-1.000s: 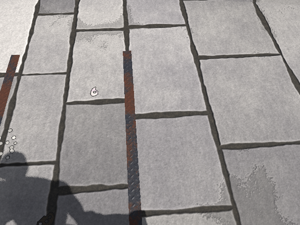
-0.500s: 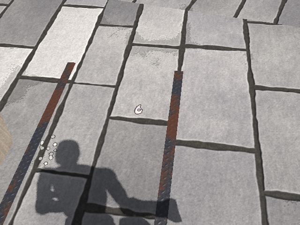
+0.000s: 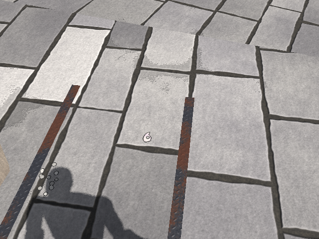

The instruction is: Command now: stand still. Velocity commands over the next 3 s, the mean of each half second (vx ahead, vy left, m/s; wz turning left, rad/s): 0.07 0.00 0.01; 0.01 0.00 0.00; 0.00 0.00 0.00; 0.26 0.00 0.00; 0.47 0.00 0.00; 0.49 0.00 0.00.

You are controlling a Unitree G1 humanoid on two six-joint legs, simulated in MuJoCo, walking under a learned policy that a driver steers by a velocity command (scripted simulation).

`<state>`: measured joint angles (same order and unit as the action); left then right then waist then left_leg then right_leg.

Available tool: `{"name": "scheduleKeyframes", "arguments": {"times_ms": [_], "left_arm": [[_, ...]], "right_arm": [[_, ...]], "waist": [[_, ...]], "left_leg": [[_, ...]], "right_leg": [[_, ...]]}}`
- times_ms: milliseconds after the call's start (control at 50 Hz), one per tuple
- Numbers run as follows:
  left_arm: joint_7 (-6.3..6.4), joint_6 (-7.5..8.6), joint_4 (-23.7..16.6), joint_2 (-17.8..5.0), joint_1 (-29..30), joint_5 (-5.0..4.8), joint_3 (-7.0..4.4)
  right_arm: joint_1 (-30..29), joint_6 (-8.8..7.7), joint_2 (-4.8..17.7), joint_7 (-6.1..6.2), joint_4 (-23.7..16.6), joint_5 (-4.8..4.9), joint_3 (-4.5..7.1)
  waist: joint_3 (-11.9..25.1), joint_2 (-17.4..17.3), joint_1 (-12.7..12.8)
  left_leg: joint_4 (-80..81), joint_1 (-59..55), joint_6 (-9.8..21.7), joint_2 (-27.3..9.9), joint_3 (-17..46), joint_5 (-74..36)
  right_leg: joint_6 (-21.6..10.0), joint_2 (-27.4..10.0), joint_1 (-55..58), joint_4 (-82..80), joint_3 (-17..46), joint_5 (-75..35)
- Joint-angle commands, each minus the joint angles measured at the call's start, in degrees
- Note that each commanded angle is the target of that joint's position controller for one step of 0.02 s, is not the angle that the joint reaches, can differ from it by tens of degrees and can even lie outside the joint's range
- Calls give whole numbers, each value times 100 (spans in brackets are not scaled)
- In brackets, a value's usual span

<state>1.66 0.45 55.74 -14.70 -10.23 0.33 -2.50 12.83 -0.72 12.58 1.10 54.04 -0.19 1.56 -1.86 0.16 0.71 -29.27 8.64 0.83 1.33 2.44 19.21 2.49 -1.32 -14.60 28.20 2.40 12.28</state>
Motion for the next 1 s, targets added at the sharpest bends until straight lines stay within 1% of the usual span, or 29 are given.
{"name": "scheduleKeyframes", "arguments": {"times_ms": [20,40,60,80,100,120,140,160,180,200,220,240,260,280,300,320,340,380,420,500,600,720,880,1000], "left_arm": [[44,29,-125,-590,25,-15,-111],[52,20,-89,-592,23,-18,-111],[55,6,-10,-529,-52,-19,-94],[57,-9,21,-493,-21,-35,-89],[55,-4,5,-497,83,-62,-96],[43,40,-91,-507,291,-88,-95],[33,114,-212,-460,512,-104,-68],[20,193,-223,-368,500,-93,-41],[-3,250,-127,-299,248,-47,-26],[-28,276,9,-345,-77,15,-35],[-49,282,86,-733,-178,9,-125],[-76,269,168,-904,-216,-56,-169],[-83,247,194,-644,-265,-79,-96],[-90,226,222,-547,-253,-79,-67],[-104,216,219,-601,-204,-74,-76],[-120,220,214,-624,-174,-77,-79],[-130,218,233,-636,-157,-71,-77],[-145,190,254,-621,-57,-85,-74],[-146,154,270,-600,17,-99,-74],[-117,86,298,-537,163,-99,-75],[-68,17,346,-480,262,-78,-78],[-22,-43,402,-439,306,-61,-78],[15,-80,462,-391,261,-51,-59],[34,-87,495,-343,165,-48,-38]], "right_arm": [[171,-45,687,16,-105,9,139],[180,-42,681,17,-71,9,136],[299,-32,659,21,17,15,133],[349,-14,729,28,68,43,157],[380,3,909,36,68,78,215],[475,-7,1077,41,60,102,261],[374,-48,1117,55,21,98,260],[219,-109,1011,73,5,66,224],[16,-164,834,78,-4,39,167],[-102,-191,719,71,-8,21,138],[42,-199,768,85,-33,2,177],[371,-182,631,115,48,-32,152],[574,-153,545,139,158,-33,116],[610,-116,553,153,217,24,108],[587,-72,570,175,246,55,101],[575,-22,627,182,270,52,99],[586,20,632,181,297,41,91],[597,85,651,180,359,41,77],[579,126,679,184,420,46,72],[543,150,642,185,535,30,54],[489,124,615,194,639,16,42],[518,74,559,199,746,3,21],[699,9,444,201,858,-8,-16],[877,-33,356,199,910,-9,-36]], "waist": [[208,-45,-33],[208,-47,-33],[321,-110,-47],[210,-252,-73],[4,-491,-151],[-290,-751,-258],[-672,-883,-268],[-813,-903,-164],[-721,-855,44],[-462,-673,194],[-261,-166,10],[56,507,-132],[313,580,-117],[343,487,-107],[425,367,-99],[513,267,-77],[606,243,-84],[626,222,-103],[560,141,-93],[372,14,-88],[171,-12,-69],[14,-2,-53],[-122,-3,-45],[-180,-18,-44]], "left_leg": [[605,428,149,-352,288,-1598],[604,419,146,-343,272,-1629],[712,360,176,-320,265,-1036],[861,411,281,-344,371,-120],[1088,446,489,-506,685,1006],[1452,417,755,-910,1277,2023],[1675,560,964,-1310,1794,2003],[1573,699,1022,-1430,1888,1204],[1229,728,898,-1299,1559,62],[821,824,602,-974,1049,-751],[359,787,256,-387,375,-1125],[66,704,-30,-23,-67,-1124],[25,549,-193,-67,1,-1119],[2,493,-244,-105,33,-1223],[-37,413,-260,-138,38,-1422],[-50,358,-245,-177,68,-1615],[-9,256,-230,-214,90,-1709],[122,77,-208,-242,86,-1821],[213,-35,-192,-254,59,-1929],[381,-39,-179,-265,18,-1825],[523,79,-185,-264,-28,-1512],[613,267,-191,-253,-72,-1099],[659,481,-175,-233,-111,-654],[673,598,-155,-222,-122,-476]], "right_leg": [[-150,-95,582,-127,50,-1281],[-152,-95,591,-123,48,-1291],[-151,3,621,-66,-70,-803],[-153,170,450,115,-247,-18],[-164,362,45,479,-462,836],[-194,409,-557,866,-567,1250],[-271,261,-908,1029,-442,1082],[-344,94,-836,960,-264,870],[-394,-11,-488,541,-174,477],[-429,-110,161,14,-30,-481],[-503,-151,449,7,173,-1631],[-720,-266,738,72,346,-2226],[-910,-444,931,25,566,-2621],[-961,-491,1005,55,609,-2983],[-972,-494,1047,109,608,-3276],[-974,-499,1102,162,576,-3560],[-953,-480,1127,185,507,-3733],[-873,-385,1071,180,371,-3659],[-803,-288,962,141,269,-3361],[-718,-166,823,24,143,-2667],[-653,-88,728,-109,80,-1992],[-596,-37,642,-231,55,-1304],[-550,-12,480,-359,71,-520],[-531,-4,380,-411,83,-191]]}}
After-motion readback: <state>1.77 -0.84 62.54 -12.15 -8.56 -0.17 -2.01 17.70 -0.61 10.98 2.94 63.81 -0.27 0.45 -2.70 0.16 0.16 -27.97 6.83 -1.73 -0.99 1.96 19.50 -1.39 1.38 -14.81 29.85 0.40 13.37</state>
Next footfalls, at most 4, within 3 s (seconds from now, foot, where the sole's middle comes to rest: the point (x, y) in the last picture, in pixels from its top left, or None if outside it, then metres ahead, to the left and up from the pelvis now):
2.30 left None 0.47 0.10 -0.77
2.86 right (197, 184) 0.77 -0.14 -0.77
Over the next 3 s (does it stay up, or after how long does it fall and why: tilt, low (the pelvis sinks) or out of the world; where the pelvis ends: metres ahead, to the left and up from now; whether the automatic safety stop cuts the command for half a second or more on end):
stays up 0.67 -0.05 0.00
